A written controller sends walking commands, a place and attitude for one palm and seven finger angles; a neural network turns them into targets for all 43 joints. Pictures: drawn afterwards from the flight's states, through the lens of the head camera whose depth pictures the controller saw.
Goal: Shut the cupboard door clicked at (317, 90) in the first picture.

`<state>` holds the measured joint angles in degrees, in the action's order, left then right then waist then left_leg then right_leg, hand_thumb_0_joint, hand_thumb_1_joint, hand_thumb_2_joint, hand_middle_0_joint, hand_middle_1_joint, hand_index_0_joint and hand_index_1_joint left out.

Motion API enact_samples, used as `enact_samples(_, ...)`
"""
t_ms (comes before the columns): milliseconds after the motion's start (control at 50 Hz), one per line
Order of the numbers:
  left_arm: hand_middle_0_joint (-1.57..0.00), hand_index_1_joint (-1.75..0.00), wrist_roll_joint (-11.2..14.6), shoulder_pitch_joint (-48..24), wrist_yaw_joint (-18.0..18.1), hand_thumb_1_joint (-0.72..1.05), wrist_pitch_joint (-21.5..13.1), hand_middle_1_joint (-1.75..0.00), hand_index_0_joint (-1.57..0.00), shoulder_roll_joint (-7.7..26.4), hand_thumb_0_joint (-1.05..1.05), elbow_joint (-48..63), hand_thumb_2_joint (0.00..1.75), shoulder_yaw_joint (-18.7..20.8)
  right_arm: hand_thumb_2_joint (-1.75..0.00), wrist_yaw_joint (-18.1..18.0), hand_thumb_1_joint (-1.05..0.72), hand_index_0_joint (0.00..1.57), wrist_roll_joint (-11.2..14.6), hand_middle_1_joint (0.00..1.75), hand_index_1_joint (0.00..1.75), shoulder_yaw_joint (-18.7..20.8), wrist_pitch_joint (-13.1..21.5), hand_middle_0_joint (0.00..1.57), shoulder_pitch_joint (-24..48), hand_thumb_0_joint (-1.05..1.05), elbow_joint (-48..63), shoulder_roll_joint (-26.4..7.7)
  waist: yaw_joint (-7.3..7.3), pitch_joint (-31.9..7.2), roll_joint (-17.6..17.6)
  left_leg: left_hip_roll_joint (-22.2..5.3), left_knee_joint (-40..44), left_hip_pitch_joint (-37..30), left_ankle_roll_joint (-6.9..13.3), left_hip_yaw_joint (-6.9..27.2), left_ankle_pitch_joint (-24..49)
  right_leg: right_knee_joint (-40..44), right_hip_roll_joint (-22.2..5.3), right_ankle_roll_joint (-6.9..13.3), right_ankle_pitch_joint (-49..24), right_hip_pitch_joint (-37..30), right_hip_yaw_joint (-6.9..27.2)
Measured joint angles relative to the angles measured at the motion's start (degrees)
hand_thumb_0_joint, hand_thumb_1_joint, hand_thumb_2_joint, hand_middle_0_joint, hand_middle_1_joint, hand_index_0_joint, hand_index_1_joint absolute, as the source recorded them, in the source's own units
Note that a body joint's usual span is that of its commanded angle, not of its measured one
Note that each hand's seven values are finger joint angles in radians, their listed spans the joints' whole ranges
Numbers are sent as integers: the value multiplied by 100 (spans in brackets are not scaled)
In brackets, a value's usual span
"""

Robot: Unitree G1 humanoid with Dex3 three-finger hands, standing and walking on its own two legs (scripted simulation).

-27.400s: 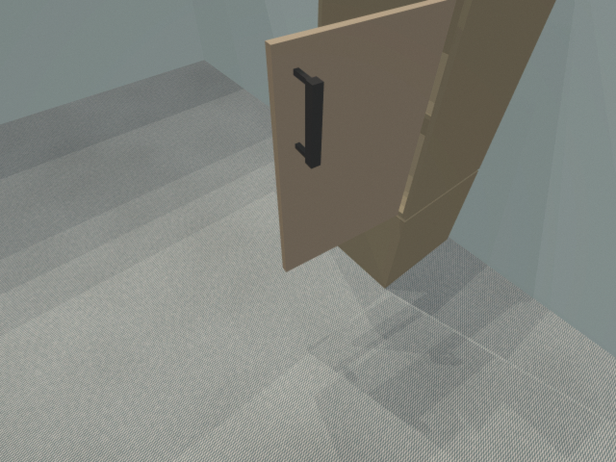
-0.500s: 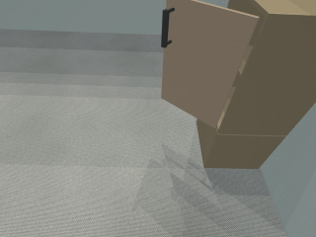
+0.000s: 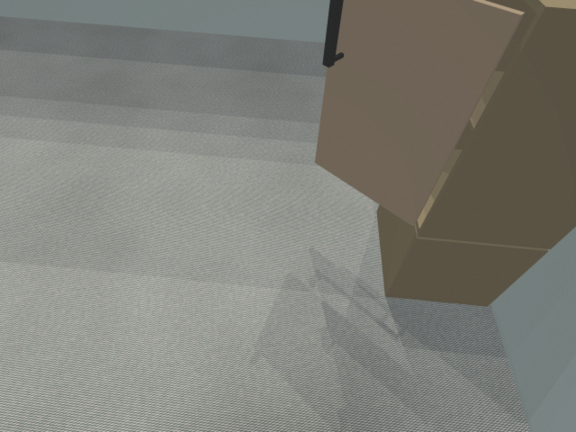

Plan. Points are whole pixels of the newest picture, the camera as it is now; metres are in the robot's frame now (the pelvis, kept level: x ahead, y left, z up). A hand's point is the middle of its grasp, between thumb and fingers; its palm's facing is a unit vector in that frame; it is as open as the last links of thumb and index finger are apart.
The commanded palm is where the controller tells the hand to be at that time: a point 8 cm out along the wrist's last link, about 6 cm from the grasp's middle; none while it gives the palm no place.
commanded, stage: walk to a spot facing it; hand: left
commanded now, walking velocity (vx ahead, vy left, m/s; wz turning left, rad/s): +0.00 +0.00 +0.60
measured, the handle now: (338, 28) +0.94 -0.08 +0.13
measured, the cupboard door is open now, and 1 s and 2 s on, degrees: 51 51 51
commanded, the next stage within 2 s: turn to face it in 1.74 s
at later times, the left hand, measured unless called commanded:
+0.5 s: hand out of the picture +0.05 +0.21 -0.15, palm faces +0.29 -0.91 -0.30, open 7.4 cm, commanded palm none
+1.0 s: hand out of the picture -0.09 +0.20 -0.18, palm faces +0.61 -0.76 -0.25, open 7.4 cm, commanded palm none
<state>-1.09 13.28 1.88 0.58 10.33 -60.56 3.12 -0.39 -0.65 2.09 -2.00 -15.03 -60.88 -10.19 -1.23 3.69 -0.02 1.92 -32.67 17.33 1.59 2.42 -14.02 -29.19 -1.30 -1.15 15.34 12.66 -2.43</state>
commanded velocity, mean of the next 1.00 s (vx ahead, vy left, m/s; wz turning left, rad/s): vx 0.11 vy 0.00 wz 0.59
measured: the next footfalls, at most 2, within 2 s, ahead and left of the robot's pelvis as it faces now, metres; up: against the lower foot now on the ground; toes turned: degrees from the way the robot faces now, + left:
right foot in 0.50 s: +0.04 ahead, -0.15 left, +0.00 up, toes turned +21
left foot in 0.88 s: -0.04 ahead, +0.12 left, +0.00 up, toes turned +37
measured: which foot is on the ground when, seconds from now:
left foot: down 0.00-0.48, up 0.50-0.86, down 0.88-1.00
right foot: down 0.00-0.08, up 0.10-0.48, down 0.50-0.88, up 0.90-1.00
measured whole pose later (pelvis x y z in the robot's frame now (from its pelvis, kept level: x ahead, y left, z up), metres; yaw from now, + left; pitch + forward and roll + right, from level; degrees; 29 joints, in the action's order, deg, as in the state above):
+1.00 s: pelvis +0.02 +0.01 -0.01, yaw +36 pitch +1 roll +1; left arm -1.8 15.7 -0.5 2.4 15.4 -54.1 5.6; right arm 0.8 -1.6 2.5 0.8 -11.4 -50.7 -12.3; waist 0.3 4.6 -4.3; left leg 0.6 -33.4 14.9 0.9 -1.7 -19.8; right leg -63.3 -6.8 -3.0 26.1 25.6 -3.2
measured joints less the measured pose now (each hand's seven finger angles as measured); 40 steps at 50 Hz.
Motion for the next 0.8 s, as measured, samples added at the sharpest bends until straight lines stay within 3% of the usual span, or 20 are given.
enact_samples(40, -20, -29, -14, -25, 4, 91, 34, -30, -20, 10, 0, 92, 90, 42, -90, 27, -91, 20, -3, 30, 30, 39, -33, 20, 10, 0, 63, 6, -21, 59, -19, -8, -279, 134, -7, -35, -156, -201, -45, -29, 125, 50, -113)
enact_samples(100, -20, -29, -14, -82, 9, 91, 123, -30, -20, 88, 0, 194, 90, 114, -90, 53, -91, 20, -45, 30, 30, 59, -14, 20, 20, 0, 183, 53, -11, 96, -197, 149, -412, 223, 166, -27, -186, -722, -189, -62, 515, 256, -133)
enact_samples(160, -20, -29, -25, -258, 18, 91, 221, -30, -20, 165, 1, 272, 90, 156, -90, 0, -90, 20, -86, 30, 30, 49, 48, 20, 33, 0, 329, 91, -49, 143, -195, 200, -150, 225, 186, 110, 8, -2106, -8, -57, 1101, 787, 126)
enact_samples(240, -20, -29, -18, -476, -26, 91, 168, -30, -20, 244, 1, 495, 90, 197, -90, -54, -90, 20, -96, 30, 30, 28, 56, 21, -8, 0, 433, 65, -68, 131, -85, 231, 471, 163, 180, 440, 453, -2893, 133, -152, 849, 1191, 279)
enact_samples(380, -20, -29, -3, -739, -43, 91, 141, -30, -19, 324, 1, 873, 90, 181, -90, -49, -90, 20, -123, 30, 30, 131, -32, 21, 19, 0, 557, -134, -151, 62, 105, 320, 884, 285, 28, 1073, 857, -1950, 248, -241, 955, 975, 484)
enact_samples(440, -20, -29, 20, -773, -39, 91, 126, -30, -19, 329, 1, 982, 90, 149, -90, -30, -90, 20, -119, 30, 30, 207, -87, 21, 55, 0, 620, -246, -176, 45, 184, 400, 844, 389, -88, 1340, 912, -1075, 355, -203, 890, 621, 525)
enact_samples(480, -20, -29, 29, -673, -42, 91, 81, -30, -20, 363, 0, 1064, 90, 134, -90, -11, -90, 20, -81, 30, 30, 266, -144, 21, 74, 0, 659, -300, -116, -18, 150, 512, 663, 514, -179, 1410, 844, -127, 346, -112, 633, 210, 507)
enact_samples(520, -20, -29, -25, -538, -7, 91, 47, -30, -20, 377, 0, 1057, 90, 140, -90, 3, -90, 20, -44, 30, 30, 350, -186, 21, 181, 0, 654, -362, -20, -19, 103, 589, -343, 911, -275, 1139, -239, 181, 290, 158, 142, 118, 551)
enact_samples(540, -20, -29, -39, -494, 11, 91, 86, -30, -20, 337, 0, 997, 90, 113, -90, 15, -90, 20, -54, 30, 30, 393, -201, 21, 223, 0, 663, -422, -51, 17, 165, 575, -1102, 1136, -292, 954, -676, 129, 272, 191, 104, 77, 464)
enact_samples(580, -20, -29, -47, -362, 25, 91, 133, -30, -20, 272, 0, 897, 90, 81, -90, 64, -90, 20, -83, 30, 30, 433, -212, 20, 239, 0, 710, -505, -97, 35, 191, 461, -2389, 1462, -330, 528, -932, 176, 164, 188, 150, -70, 322)
enact_samples(620, -20, -29, -44, -236, 26, 91, 115, -30, -20, 240, 1, 835, 90, 67, -90, 126, -91, 20, -72, 30, 30, 423, -208, 20, 253, 0, 756, -533, -141, 72, 131, 243, -3081, 1554, -392, 191, -879, 256, 38, 165, 186, -216, 201)
enact_samples(700, -20, -30, -45, -113, 7, 91, 13, -30, -20, 209, 1, 843, 90, 36, -90, 183, -91, 20, -20, 30, 30, 338, -226, 20, 305, 0, 804, -493, -152, 217, -80, -138, -2740, 1232, -477, -183, -997, 218, -256, 132, 309, -383, -122)
enact_samples(800, -20, -30, -67, 41, -73, 90, -78, -30, -20, 197, 1, 901, 90, 40, -90, 231, -91, 20, 1, 30, 30, 225, -226, 20, 504, 0, 787, -432, 30, 341, -237, -333, -1460, 595, -375, -487, -1150, -57, -548, -2, 607, -462, -575)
